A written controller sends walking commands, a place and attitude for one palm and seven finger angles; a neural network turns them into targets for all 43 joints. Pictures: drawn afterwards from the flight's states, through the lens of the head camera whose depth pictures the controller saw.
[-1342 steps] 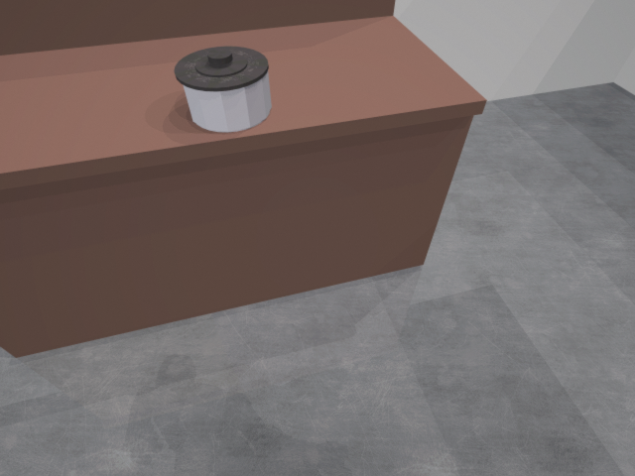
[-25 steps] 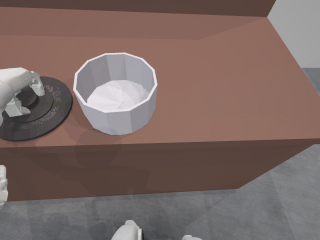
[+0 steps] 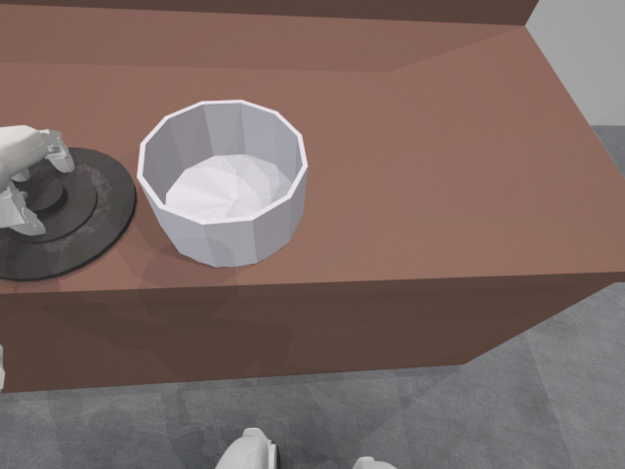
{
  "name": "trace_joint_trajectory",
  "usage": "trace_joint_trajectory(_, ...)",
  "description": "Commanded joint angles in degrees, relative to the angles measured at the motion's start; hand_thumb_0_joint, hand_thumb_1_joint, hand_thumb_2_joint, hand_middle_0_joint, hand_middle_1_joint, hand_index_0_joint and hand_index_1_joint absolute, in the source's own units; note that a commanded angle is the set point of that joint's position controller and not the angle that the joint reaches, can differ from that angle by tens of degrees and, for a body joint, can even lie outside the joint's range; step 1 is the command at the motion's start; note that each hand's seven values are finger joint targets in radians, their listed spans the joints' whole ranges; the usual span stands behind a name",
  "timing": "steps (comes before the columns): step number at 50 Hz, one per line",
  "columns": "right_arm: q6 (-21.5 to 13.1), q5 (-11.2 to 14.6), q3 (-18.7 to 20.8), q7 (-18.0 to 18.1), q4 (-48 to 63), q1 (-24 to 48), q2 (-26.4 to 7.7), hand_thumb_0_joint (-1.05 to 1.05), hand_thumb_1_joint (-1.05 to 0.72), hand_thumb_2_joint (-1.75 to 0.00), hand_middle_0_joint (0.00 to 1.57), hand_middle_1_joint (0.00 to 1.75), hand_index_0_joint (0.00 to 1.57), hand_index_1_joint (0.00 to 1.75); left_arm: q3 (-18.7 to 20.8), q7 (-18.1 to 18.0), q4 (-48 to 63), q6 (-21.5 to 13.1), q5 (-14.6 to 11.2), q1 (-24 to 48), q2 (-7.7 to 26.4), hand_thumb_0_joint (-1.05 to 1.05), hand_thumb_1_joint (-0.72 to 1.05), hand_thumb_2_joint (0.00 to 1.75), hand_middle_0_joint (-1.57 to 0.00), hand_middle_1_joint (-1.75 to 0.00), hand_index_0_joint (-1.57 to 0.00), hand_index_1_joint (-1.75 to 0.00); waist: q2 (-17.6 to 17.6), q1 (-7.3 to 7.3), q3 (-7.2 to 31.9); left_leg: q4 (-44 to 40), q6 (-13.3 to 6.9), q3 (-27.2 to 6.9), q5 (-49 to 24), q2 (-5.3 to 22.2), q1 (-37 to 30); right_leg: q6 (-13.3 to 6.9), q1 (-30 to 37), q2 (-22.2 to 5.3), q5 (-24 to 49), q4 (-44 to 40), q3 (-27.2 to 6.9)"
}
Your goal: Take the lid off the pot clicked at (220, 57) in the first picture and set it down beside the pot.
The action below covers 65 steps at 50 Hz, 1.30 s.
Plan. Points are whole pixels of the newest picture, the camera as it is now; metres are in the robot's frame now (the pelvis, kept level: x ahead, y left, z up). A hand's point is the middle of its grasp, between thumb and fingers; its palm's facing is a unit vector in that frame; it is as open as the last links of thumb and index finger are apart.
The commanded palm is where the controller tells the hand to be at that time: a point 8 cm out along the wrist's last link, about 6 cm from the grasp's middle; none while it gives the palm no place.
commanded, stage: raise the empty hand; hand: left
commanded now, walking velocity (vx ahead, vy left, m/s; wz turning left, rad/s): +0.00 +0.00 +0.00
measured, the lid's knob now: (42, 196) +0.45 +0.35 +0.04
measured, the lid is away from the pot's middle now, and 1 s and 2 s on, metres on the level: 0.24 0.24 0.24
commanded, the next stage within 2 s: draw the hand back to the body in 1.38 s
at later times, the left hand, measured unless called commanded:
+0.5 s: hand out of the picture +0.43 +0.36 +0.11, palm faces -0.38 -0.11 -0.92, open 11.0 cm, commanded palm +0.44 +0.35 +0.17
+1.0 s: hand out of the picture +0.43 +0.37 +0.15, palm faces -0.32 -0.11 -0.94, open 11.0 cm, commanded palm +0.44 +0.35 +0.22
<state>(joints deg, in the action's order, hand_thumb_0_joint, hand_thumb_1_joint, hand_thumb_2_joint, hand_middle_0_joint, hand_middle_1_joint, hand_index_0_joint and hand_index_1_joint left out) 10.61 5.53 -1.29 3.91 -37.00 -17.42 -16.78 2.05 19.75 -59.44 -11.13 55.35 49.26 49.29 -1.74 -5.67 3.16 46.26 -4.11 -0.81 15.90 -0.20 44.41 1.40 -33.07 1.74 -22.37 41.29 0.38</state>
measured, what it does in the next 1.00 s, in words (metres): stands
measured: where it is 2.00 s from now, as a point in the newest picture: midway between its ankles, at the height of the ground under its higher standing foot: outside the picture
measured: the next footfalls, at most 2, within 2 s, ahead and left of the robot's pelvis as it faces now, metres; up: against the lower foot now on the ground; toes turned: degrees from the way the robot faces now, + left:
none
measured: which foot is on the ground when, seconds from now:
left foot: down 0.00-1.00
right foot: down 0.00-1.00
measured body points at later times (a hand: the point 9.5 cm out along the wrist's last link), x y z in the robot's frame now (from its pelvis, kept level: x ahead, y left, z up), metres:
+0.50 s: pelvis +0.00 +0.01 +0.01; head +0.07 +0.03 +0.45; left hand +0.44 +0.36 +0.16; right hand +0.06 -0.26 -0.11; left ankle +0.06 +0.07 -0.70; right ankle -0.03 -0.15 -0.70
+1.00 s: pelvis +0.00 +0.03 +0.02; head +0.05 +0.06 +0.46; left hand +0.44 +0.37 +0.21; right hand +0.07 -0.24 -0.09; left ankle +0.06 +0.07 -0.70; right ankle -0.03 -0.15 -0.70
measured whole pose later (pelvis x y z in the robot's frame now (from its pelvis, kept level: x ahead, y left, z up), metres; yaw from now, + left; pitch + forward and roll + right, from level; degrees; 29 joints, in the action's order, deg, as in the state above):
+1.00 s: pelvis +0.00 +0.03 +0.02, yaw +2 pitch +8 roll -5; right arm 10.9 5.8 -1.4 2.1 -36.1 -16.7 -16.7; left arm -3.5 24.0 -53.1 -5.5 53.2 55.2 47.3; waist -2.0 -4.3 1.5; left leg 37.6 -6.5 -0.6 11.9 -2.9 34.0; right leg -0.8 -21.8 -0.6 -18.4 31.4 0.4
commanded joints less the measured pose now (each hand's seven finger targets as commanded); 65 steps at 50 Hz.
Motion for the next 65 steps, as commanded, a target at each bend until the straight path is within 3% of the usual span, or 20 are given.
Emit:
trace_joint_trajectory(1, -0.44, -0.3, 4.22, 1.06, 3.46, -5.67, -11.38, 0.0, -0.9, -0.9, 0.2, 0.3, 0.2, 0.3, 3.67, -1.36, 7.61, 0.4, -0.04, 21.15, 17.26, 0.0, -0.01, 0.63, -0.34, -0.87, -0.34, -0.87, -6.91, -0.68, 21.64, -3.87, -0.26, -2.76, -12.45, -0.27, -31.65, -4.09, -9.92, 3.72, 8.34, -5.83, 3.25)
trace_joint_trajectory(3, -0.67, -0.36, 4.27, 0.96, 4.04, -5.19, -11.1, 0.0, -0.9, -0.9, 0.2, 0.3, 0.2, 0.3, 4.03, -1.11, 11.61, -0.43, -0.4, 22.11, 17.09, 0.0, -0.01, 0.63, -0.34, -0.87, -0.34, -0.87, -9.22, 0.05, 23.73, -3.73, -0.28, -3.11, -15.89, -0.04, -34.99, -4.36, -9.86, 3.77, 9.15, -5.73, 3.4)
trace_joint_trajectory(7, 0.06, -0.39, 4.29, 0.98, 4.19, -5.33, -11.25, 0.0, -0.9, -0.9, 0.2, 0.3, 0.2, 0.3, 7.39, -1.6, 11.34, -0.11, -0.3, 21.91, 21.29, 0.0, 0.0, 0.63, -0.34, -0.87, -0.34, -0.87, -7.63, 0.08, 25.03, -3.66, -0.44, -2.93, -14.99, -0.35, -33.36, -4.07, -7.48, 3.71, 10.07, -6.03, 2.98)
trace_joint_trajectory(9, 0.01, -0.57, 4.4, 1.01, 4.37, -5.15, -11.16, 0.0, -0.9, -0.9, 0.2, 0.3, 0.2, 0.3, 8.83, -1.69, 15.73, -0.67, -0.59, 23.5, 22.92, 0.0, 0.0, 0.63, -0.34, -0.87, -0.34, -0.87, -10.57, 0.6, 28.34, -3.57, -0.35, -3.26, -19.15, 0.11, -37.83, -4.11, -7.14, 3.64, 10.98, -6.09, 3.15)
trace_joint_trajectory(12, 0.08, -0.38, 4.3, 1.0, 4.39, -4.84, -11.12, 0.0, -0.9, -0.9, 0.2, 0.3, 0.2, 0.3, 8.78, -1.82, 13.63, 0.19, -0.92, 22.19, 22.26, 0.0, 0.0, 0.63, -0.34, -0.87, -0.34, -0.87, -8.8, 0.25, 25.39, -4.53, -0.43, -3.47, -16.29, -0.04, -36.17, -4.04, -7.18, 3.66, 9.96, -7.15, 3.26)
trace_joint_trajectory(18, -0.21, -0.22, 4.25, 0.41, 5.13, -3.75, -10.72, 0.0, -0.9, -0.9, 0.2, 0.3, 0.2, 0.3, 5.11, -0.76, 16.68, 0.88, -1.7, 21.65, 17.31, 0.0, 0.0, 0.63, -0.34, -0.87, -0.34, -0.87, -11.11, 0.59, 23.95, -6.24, -0.22, -4.55, -19.16, 0.39, -40.65, -4.4, -7.71, 3.66, 9.12, -8.62, 3.75)
trace_joint_trajectory(23, 0.29, 0.0, 4.25, -0.02, 5.6, -2.74, -10.71, 0.0, -0.9, -0.9, 0.2, 0.3, 0.2, 0.3, 3.29, 0.22, 15.72, 2.21, -2.71, 22.71, 15.22, 0.0, 0.0, 0.63, -0.34, -0.87, -0.34, -0.87, -7.51, 0.18, 21.34, -8.11, -0.63, -4.73, -14.55, -0.08, -38.92, -4.3, -6.0, 3.37, 8.43, -10.04, 3.58)
trace_joint_trajectory(29, 0.37, 0.1, 3.9, -0.01, 5.54, -2.01, -10.88, 0.0, -0.9, -0.9, 0.2, 0.3, 0.2, 0.3, 4.08, 0.0, 15.05, 3.36, -2.21, 25.79, 17.53, 0.0, 0.0, 0.63, -0.34, -0.87, -0.34, -0.87, -6.54, 0.32, 19.35, -10.39, -0.7, -5.29, -9.14, -0.2, -37.69, -4.43, -4.22, 3.02, 6.37, -11.37, 3.4)
trace_joint_trajectory(33, -0.37, 0.03, 3.8, -0.07, 6.25, -1.2, -10.78, 0.0, -0.9, -0.9, 0.2, 0.3, 0.2, 0.3, 3.47, 0.18, 18.06, 3.4, -1.88, 28.41, 17.5, 0.0, 0.0, 0.63, -0.34, -0.87, -0.34, -0.87, -8.72, 0.85, 20.86, -11.45, -0.45, -6.16, -10.0, 0.03, -40.7, -4.74, -3.28, 2.61, 6.65, -12.06, 3.33)
trace_joint_trajectory(36, -0.37, 0.12, 3.82, -0.32, 5.75, -1.56, -10.47, 0.0, -0.9, -0.9, 0.2, 0.3, 0.2, 0.3, -0.03, 0.71, 16.15, 4.64, -2.31, 29.07, 13.33, 0.0, 0.0, 0.63, -0.34, -0.87, -0.34, -0.87, -8.06, 0.1, 19.03, -12.49, -0.32, -6.75, -6.34, -0.08, -40.63, -4.45, -4.31, 2.82, 4.52, -12.9, 3.47)
trace_joint_trajectory(39, -0.52, 0.04, 3.76, -0.4, 5.8, -1.35, -10.85, 0.0, -0.9, -0.9, 0.2, 0.3, 0.2, 0.3, 0.91, 1.07, 17.67, 4.85, -2.4, 31.32, 15.26, 0.0, 0.0, 0.63, -0.34, -0.87, -0.34, -0.87, -8.27, 0.37, 20.1, -13.07, -0.4, -6.96, -6.68, -0.07, -41.52, -4.62, -2.98, 2.63, 5.19, -13.18, 3.33)
trace_joint_trajectory(40, -0.67, 0.06, 3.77, -0.35, 5.81, -1.39, -10.58, 0.0, -0.9, -0.9, 0.2, 0.3, 0.2, 0.3, -0.8, 1.3, 17.44, 5.14, -2.44, 31.68, 13.2, 0.0, 0.0, 0.63, -0.34, -0.87, -0.34, -0.87, -7.45, 0.13, 20.49, -12.97, -0.48, -6.97, -6.91, -0.36, -41.92, -4.53, -2.83, 2.7, 5.41, -13.42, 3.33)
trace_joint_trajectory(45, -0.99, -0.09, 3.78, -0.59, 5.63, -1.36, -10.69, 0.0, -0.9, -0.9, 0.2, 0.3, 0.2, 0.3, 1.57, 1.73, 17.18, 5.26, -2.48, 31.96, 16.01, 0.0, 0.0, 0.63, -0.34, -0.87, -0.34, -0.87, -6.73, 0.81, 21.31, -13.59, -0.4, -7.17, -9.46, -0.49, -42.46, -4.63, -0.59, 2.63, 7.05, -14.11, 3.29)
trace_joint_trajectory(48, -1.09, -0.03, 3.74, -0.93, 5.94, -0.61, -10.87, 0.0, -0.9, -0.9, 0.2, 0.3, 0.2, 0.3, -0.48, 2.42, 17.44, 5.69, -2.59, 33.55, 14.4, 0.0, 0.0, 0.63, -0.34, -0.87, -0.34, -0.87, -7.51, 0.69, 19.21, -14.47, -0.17, -7.29, -9.2, -0.32, -42.1, -4.79, -0.84, 2.29, 7.01, -14.66, 3.24)
trace_joint_trajectory(50, -1.04, 0.06, 3.89, -1.18, 5.36, -1.12, -10.57, 0.0, -0.9, -0.9, 0.2, 0.3, 0.2, 0.3, -3.79, 2.77, 16.42, 6.52, -2.4, 34.52, 10.24, 0.0, 0.0, 0.63, -0.34, -0.87, -0.34, -0.87, -7.3, 0.09, 18.07, -15.08, 0.07, -8.27, -7.25, -0.06, -43.06, -4.55, -2.67, 2.65, 5.27, -14.64, 3.58)
trace_joint_trajectory(53, -1.3, -0.36, 3.85, -1.33, 6.46, -0.44, -10.83, 0.0, -0.9, -0.9, 0.2, 0.3, 0.2, 0.3, 0.18, 2.8, 20.34, 5.87, -2.21, 35.52, 15.37, 0.0, 0.0, 0.63, -0.34, -0.87, -0.34, -0.87, -9.05, 1.39, 21.68, -15.11, 0.56, -8.7, -11.45, -0.03, -45.33, -5.02, -0.35, 2.33, 7.19, -14.61, 3.11)
trace_joint_trajectory(56, -1.15, -0.17, 3.97, -1.51, 5.83, -0.66, -10.51, 0.0, -0.9, -0.9, 0.2, 0.3, 0.2, 0.3, -1.98, 3.32, 18.98, 6.75, -2.58, 36.73, 12.49, 0.0, 0.0, 0.63, -0.34, -0.87, -0.34, -0.87, -7.71, 0.62, 21.04, -15.52, 0.43, -8.96, -10.44, -0.15, -45.35, -4.54, -1.0, 2.54, 6.57, -15.29, 3.14)
trace_joint_trajectory(60, -1.5, -0.43, 4.24, -1.89, 5.98, -0.63, -10.55, 0.0, -0.9, -0.9, 0.2, 0.3, 0.2, 0.3, -0.62, 3.45, 19.82, 7.12, -2.39, 38.07, 13.89, 0.0, 0.0, 0.63, -0.34, -0.87, -0.34, -0.87, -7.56, 1.18, 22.81, -15.74, 0.6, -9.32, -12.99, -0.17, -46.51, -4.66, 0.22, 2.43, 7.48, -15.34, 3.04)
trace_joint_trajectory(63, -1.51, -0.47, 4.17, -2.12, 6.01, -0.26, -10.75, 0.0, -0.9, -0.9, 0.2, 0.3, 0.2, 0.3, -1.04, 3.91, 17.77, 7.61, -2.25, 37.69, 13.72, 0.0, 0.0, 0.63, -0.34, -0.87, -0.34, -0.87, -6.85, 1.38, 20.77, -16.56, 1.06, -9.76, -11.52, 0.09, -45.43, -4.8, 0.03, 2.02, 7.13, -15.48, 2.77)
trace_joint_trajectory(65, -1.23, -0.34, 4.24, -2.38, 5.89, 0.01, -10.31, 0.0, -0.9, -0.9, 0.2, 0.3, 0.2, 0.3, -3.52, 4.11, 16.55, 8.64, -2.02, 38.06, 10.25, 0.0, 0.0, 0.63, -0.34, -0.87, -0.34, -0.87, -6.34, 1.04, 19.72, -16.82, 0.96, -9.85, -9.58, -0.11, -44.81, -4.53, -0.89, 2.33, 5.77, -15.41, 2.95)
